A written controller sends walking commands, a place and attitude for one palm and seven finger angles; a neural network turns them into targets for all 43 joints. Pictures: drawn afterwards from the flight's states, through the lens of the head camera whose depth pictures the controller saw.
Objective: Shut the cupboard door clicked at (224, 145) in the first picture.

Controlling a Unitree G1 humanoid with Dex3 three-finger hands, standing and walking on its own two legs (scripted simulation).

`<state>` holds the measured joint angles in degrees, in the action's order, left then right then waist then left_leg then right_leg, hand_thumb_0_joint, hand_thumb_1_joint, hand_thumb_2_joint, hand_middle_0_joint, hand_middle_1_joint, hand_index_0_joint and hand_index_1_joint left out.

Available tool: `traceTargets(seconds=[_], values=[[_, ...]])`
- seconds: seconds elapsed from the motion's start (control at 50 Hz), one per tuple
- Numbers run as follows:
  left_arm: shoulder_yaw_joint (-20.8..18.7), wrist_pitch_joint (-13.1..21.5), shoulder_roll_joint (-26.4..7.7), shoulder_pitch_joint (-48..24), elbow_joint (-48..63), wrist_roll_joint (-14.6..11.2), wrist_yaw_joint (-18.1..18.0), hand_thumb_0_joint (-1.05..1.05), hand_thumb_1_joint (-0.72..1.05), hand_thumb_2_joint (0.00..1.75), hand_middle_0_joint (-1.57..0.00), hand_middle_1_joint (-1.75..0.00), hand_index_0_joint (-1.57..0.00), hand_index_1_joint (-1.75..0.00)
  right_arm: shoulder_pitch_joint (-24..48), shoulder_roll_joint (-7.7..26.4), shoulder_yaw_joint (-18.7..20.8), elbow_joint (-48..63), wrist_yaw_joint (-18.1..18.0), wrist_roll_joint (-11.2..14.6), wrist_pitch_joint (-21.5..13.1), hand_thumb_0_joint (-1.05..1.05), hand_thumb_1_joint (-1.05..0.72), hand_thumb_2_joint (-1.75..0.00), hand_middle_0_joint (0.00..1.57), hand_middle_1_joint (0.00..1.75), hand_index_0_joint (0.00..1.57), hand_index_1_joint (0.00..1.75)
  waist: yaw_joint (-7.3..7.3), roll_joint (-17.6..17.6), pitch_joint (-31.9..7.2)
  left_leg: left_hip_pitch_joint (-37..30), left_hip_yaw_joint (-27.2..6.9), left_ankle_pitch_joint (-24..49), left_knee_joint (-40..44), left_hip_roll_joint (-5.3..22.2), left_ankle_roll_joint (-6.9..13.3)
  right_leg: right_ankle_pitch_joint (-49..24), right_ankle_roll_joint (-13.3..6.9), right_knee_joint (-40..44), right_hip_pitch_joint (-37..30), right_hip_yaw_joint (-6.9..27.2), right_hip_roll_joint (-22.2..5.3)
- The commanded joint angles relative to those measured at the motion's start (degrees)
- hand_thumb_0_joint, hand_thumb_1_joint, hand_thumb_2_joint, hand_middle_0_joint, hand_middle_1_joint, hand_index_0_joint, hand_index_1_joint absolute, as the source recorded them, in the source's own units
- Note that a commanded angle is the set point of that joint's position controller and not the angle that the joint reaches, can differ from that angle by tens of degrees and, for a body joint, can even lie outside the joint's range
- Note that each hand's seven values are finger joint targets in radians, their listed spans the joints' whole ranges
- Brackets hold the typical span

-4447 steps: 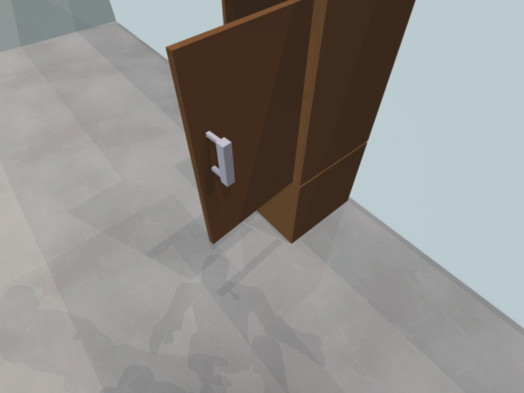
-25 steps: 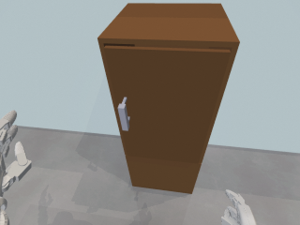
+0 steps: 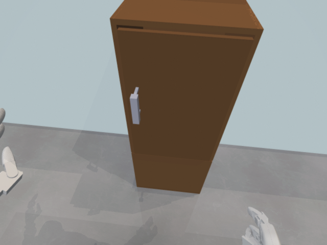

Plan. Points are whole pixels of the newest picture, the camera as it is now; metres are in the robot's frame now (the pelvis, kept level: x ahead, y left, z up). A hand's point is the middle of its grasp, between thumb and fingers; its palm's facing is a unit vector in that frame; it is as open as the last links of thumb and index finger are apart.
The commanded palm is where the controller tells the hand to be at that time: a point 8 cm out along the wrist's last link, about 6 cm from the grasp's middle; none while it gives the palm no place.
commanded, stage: step back with the hand held close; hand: left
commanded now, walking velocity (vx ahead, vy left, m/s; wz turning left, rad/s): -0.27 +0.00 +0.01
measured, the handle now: (136, 105) +0.55 +0.13 +0.01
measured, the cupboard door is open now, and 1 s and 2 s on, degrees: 0 0 0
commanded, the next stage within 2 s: stop stepping back and stand still in 0.74 s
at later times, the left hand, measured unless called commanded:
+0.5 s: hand out of the picture +0.15 +0.28 +0.18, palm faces +0.47 -0.76 -0.45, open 7.4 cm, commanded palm +0.08 +0.31 +0.18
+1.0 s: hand out of the picture +0.06 +0.27 +0.18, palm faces +0.46 -0.78 -0.42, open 7.4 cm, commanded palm +0.02 +0.30 +0.18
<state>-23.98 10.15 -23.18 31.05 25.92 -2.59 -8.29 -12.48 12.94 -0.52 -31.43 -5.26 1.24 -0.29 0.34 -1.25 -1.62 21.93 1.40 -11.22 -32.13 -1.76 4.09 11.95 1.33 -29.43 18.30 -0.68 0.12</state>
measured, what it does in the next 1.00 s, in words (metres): walks backwards: right foot, then left foot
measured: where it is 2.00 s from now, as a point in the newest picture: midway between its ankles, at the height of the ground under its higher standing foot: outside the picture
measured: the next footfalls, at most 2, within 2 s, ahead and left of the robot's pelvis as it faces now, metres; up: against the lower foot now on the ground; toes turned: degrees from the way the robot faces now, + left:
right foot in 0.64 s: -0.15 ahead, -0.07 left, +0.00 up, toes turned +1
left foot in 0.98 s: -0.04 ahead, +0.11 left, +0.00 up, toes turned -2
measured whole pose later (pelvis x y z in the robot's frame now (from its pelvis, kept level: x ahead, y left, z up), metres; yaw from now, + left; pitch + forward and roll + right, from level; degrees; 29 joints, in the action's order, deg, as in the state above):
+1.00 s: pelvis -0.12 +0.00 -0.01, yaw +0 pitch +0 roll -4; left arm -26.0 14.3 -27.8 33.3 28.3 -3.3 -8.3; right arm -17.0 13.8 0.3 -36.2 -5.4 -0.1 -3.6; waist -1.0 -0.5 -7.7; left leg 26.7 -1.8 -11.3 -37.2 0.0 0.7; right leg 22.8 0.3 -30.1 8.0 1.8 4.2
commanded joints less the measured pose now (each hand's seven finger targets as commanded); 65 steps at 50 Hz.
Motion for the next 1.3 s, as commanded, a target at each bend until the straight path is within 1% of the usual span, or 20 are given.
traceTargets(seconds=[0.0, 0.14, 0.24, 0.3, 0.36, 0.44, 0.48, 0.6, 0.64, 0.7, 0.74, 0.78, 0.84, 0.88, 0.98, 1.04, 1.06, 1.14, 1.2, 1.28], values=[[-7.3, 5.1, -10.5, -4.5, 13.3, 0.7, -1.7, 0.0, 0.9, 0.9, -0.2, -0.3, -0.2, -0.3, 5.4, 8.3, 3.5, 8.2, -0.5, -0.7, -4.4, 0.0, -0.9, -0.9, 0.2, 0.3, 0.2, 0.3, -0.6, -5.0, -2.9, 14.9, -11.2, -23.6, 14.8, 9.4, 1.3, 4.0, -1.3, -1.1, -13.0, 4.8, -1.0], [-9.1, 6.1, -11.7, -5.4, 13.3, 1.6, -1.7, 0.0, 0.9, 0.9, -0.2, -0.3, -0.2, -0.3, 4.6, 8.6, 4.0, 7.1, -0.2, -1.3, -6.1, 0.0, -0.9, -0.9, 0.2, 0.3, 0.2, 0.3, -0.47, -5.1, -3.2, 20.6, -12.0, -28.0, 14.1, 10.3, 1.9, 1.7, -1.3, -5.5, -16.1, 6.1, 0.5], [-8.8, 7.0, -12.4, -6.0, 14.4, 1.1, -2.1, 0.0, 0.9, 0.9, -0.2, -0.3, -0.2, -0.3, 4.4, 7.6, 4.0, 6.1, 0.7, -1.8, -6.2, 0.0, -0.9, -0.9, 0.2, 0.3, 0.2, 0.3, -0.98, 1.4, -1.8, 10.5, -7.1, -19.1, 1.4, 5.2, -1.4, 10.9, -5.1, 6.6, 0.0, 15.1, -6.8], [-7.7, 7.5, -12.0, -4.4, 14.3, 0.4, -2.7, 0.0, 0.9, 0.9, -0.2, -0.3, -0.2, -0.3, 3.9, 6.4, 3.8, 5.3, 1.2, -1.5, -5.8, 0.0, -0.9, -0.9, 0.2, 0.3, 0.2, 0.3, -1.45, 4.7, -3.8, 3.4, -5.4, -12.3, -2.7, 3.6, -2.9, 10.6, -6.3, 9.8, 5.2, 14.4, -9.7], [-8.8, 8.0, -12.9, -2.6, 15.2, 0.2, -3.0, 0.0, 0.9, 0.9, -0.2, -0.3, -0.2, -0.3, 4.3, 6.7, 3.6, 5.5, 0.9, -1.3, -5.6, 0.0, -0.9, -0.9, 0.2, 0.3, 0.2, 0.3, -1.67, -0.2, -4.5, 3.4, -8.2, -13.6, 4.3, 5.8, -1.9, 10.6, -3.8, 6.2, 4.3, 8.2, -5.2], [-11.8, 9.1, -13.7, -3.4, 15.3, 1.1, -2.1, 0.0, 0.9, 0.9, -0.2, -0.3, -0.2, -0.3, 6.2, 8.6, 4.5, 6.1, -0.1, -1.6, -7.4, 0.0, -0.9, -0.9, 0.2, 0.3, 0.2, 0.3, -0.34, -14.7, -5.1, 24.4, -22.6, -33.0, 25.4, 19.2, 4.0, 4.6, 0.0, -19.3, -16.5, 1.9, 6.2], [-10.4, 9.1, -11.8, -2.9, 14.6, 1.0, -1.2, 0.0, 0.9, 0.9, -0.2, -0.3, -0.2, -0.3, 5.7, 8.1, 4.9, 5.7, 0.3, -2.0, -8.1, 0.0, -0.9, -0.9, 0.2, 0.3, 0.2, 0.3, -0.27, -9.1, -5.2, 21.1, -20.5, -29.1, 22.0, 19.2, 4.1, 8.1, -0.5, -19.5, -14.6, 3.0, 6.0], [-7.2, 10.2, -10.8, -3.7, 16.5, -1.0, -0.1, 0.0, 0.9, 0.9, -0.2, -0.3, -0.2, -0.3, 4.6, 6.9, 3.8, 1.7, 1.3, -2.7, -9.9, 0.0, -0.9, -0.9, 0.2, 0.3, 0.2, 0.3, -0.77, -9.5, -7.5, -1.9, -14.3, -7.2, 16.5, 15.0, -0.6, 7.7, -2.2, 4.3, -4.5, 3.1, 3.2], [-8.5, 11.0, -13.0, -4.9, 18.1, -0.8, -0.3, 0.0, 0.9, 0.9, -0.2, -0.3, -0.2, -0.3, 3.8, 6.5, 4.2, -0.2, 1.4, -3.2, -9.8, 0.0, -0.9, -0.9, 0.2, 0.3, 0.2, 0.3, -0.41, -8.2, -14.0, -14.3, -10.4, 14.9, 10.7, 14.0, -2.3, 0.7, -2.7, 7.5, -1.3, 5.4, 0.9], [-7.1, 10.6, -12.8, -8.2, 20.6, -1.2, -0.1, 0.0, 0.9, 0.9, -0.2, -0.3, -0.2, -0.3, 4.8, 5.3, 4.7, 0.8, 1.2, -1.3, -9.4, 0.0, -0.9, -0.9, 0.2, 0.3, 0.2, 0.3, -1.42, -1.0, -22.4, -27.0, -2.2, 32.9, 2.2, 10.2, -2.5, -18.8, 2.2, 4.8, 0.6, 3.4, 0.4], [-12.3, 9.3, -17.2, -1.2, 19.2, -2.0, 0.0, 0.0, 0.9, 0.9, -0.2, -0.3, -0.2, -0.3, 7.3, 5.7, 4.6, 3.7, 1.1, -1.1, -8.4, 0.0, -0.9, -0.9, 0.2, 0.3, 0.2, 0.3, -0.42, -1.4, -20.4, -23.2, -2.4, 22.4, 3.8, 10.0, -2.3, -13.2, 2.5, 4.4, 1.0, 2.9, 0.2], [-11.8, 8.8, -15.7, 1.5, 17.4, -3.0, 0.6, 0.0, 0.9, 0.9, -0.2, -0.3, -0.2, -0.3, 9.0, 4.8, 3.5, 5.4, 1.3, -0.9, -7.2, 0.0, -0.9, -0.9, 0.2, 0.3, 0.2, 0.3, -0.84, -2.4, -12.8, -15.6, -2.0, 8.4, 5.0, 8.7, -3.1, -4.0, 0.8, 7.0, 3.6, 3.7, -1.4], [-14.9, 8.6, -19.7, 2.7, 15.6, -2.7, -0.4, 0.0, 0.9, 0.9, -0.2, -0.3, -0.2, -0.3, 8.2, 5.5, 3.8, 5.4, 0.7, -1.6, -6.2, 0.0, -0.9, -0.9, 0.2, 0.3, 0.2, 0.3, -1.26, 1.4, -3.8, -15.6, -0.8, -5.3, -9.7, 2.7, -6.6, 17.9, -5.7, 18.1, 20.5, 12.9, -10.2], [-11.0, 6.3, -15.3, 2.3, 10.6, -2.0, -1.1, 0.0, 0.9, 0.9, -0.2, -0.3, -0.2, -0.3, 5.6, 4.7, 3.0, 3.8, 0.4, -2.1, -5.2, 0.0, -0.9, -0.9, 0.2, 0.3, 0.2, 0.3, -2.03, 4.8, 1.7, -9.7, -3.5, -5.3, -17.1, 2.5, -6.5, 18.6, -10.4, 18.6, 21.4, 15.9, -14.0], [-4.4, 5.1, -11.5, -10.3, 5.1, -0.5, -1.3, 0.0, 0.9, 0.9, -0.2, -0.3, -0.2, -0.3, 4.3, 7.9, 2.5, 3.6, -1.3, -0.6, -7.6, 0.0, -0.9, -0.9, 0.2, 0.3, 0.2, 0.3, -1.61, -1.1, 8.3, -5.6, -9.0, 1.4, 7.4, 6.4, -3.0, 5.3, -2.5, 10.2, 7.0, 4.9, -0.9], [-4.0, 6.4, -11.1, -11.9, 12.7, -0.2, -1.0, 0.0, 0.9, 0.9, -0.2, -0.3, -0.2, -0.3, 5.1, 8.3, 2.4, 4.0, -1.1, -0.9, -9.9, 0.0, -0.9, -0.9, 0.2, 0.3, 0.2, 0.3, -0.99, -14.5, 1.0, -0.2, -24.2, -31.9, 28.8, 13.1, -2.9, 12.5, -1.0, -3.4, -4.7, 2.6, 5.0], [-4.6, 6.5, -11.3, -12.4, 15.4, 0.1, -1.2, 0.0, 0.9, 0.9, -0.2, -0.3, -0.2, -0.3, 4.6, 7.8, 2.2, 3.9, -0.8, -1.3, -10.3, 0.0, -0.9, -0.9, 0.2, 0.3, 0.2, 0.3, -0.58, -14.1, -1.1, -0.3, -24.5, -33.4, 30.1, 14.0, -3.6, 13.0, -1.3, -5.7, -5.7, 2.6, 5.2], [-7.6, 5.2, -13.2, -1.6, 21.7, -0.6, -1.2, 0.0, 0.9, 0.9, -0.2, -0.3, -0.2, -0.3, 3.1, 6.2, 2.7, 4.6, 0.9, -1.8, -11.4, 0.0, -0.9, -0.9, 0.2, 0.3, 0.2, 0.3, 0.15, -10.5, -11.2, -7.8, -13.2, -20.4, 24.9, 10.0, -6.5, 11.2, -2.5, 3.1, -11.4, -0.3, 5.8], [-9.0, 3.5, -13.3, 4.7, 19.7, -1.2, -1.4, 0.0, 0.9, 0.9, -0.2, -0.3, -0.2, -0.3, 3.0, 5.3, 2.2, 4.5, 1.4, -2.3, -9.8, 0.0, -0.9, -0.9, 0.2, 0.3, 0.2, 0.3, -0.73, -10.5, -10.4, -4.4, -6.7, -15.2, 19.5, 6.8, -6.8, 9.4, -3.7, 8.9, -14.6, -0.2, 3.3], [-9.5, 1.1, -12.2, 4.7, 11.7, -2.3, -1.8, 0.0, 0.9, 0.9, -0.2, -0.3, -0.2, -0.3, 3.1, 5.5, 2.8, 3.4, 0.9, -2.3, -6.9, 0.0, -0.9, -0.9, 0.2, 0.3, 0.2, 0.3, -1.56, 3.3, -5.7, -11.7, -3.0, -9.7, 1.3, 3.1, -6.2, 23.9, -8.8, 17.0, 4.0, 8.6, -5.4]])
